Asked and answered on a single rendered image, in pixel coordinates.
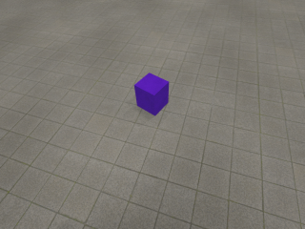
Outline carton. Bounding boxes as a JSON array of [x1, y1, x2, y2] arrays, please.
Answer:
[[134, 73, 170, 115]]

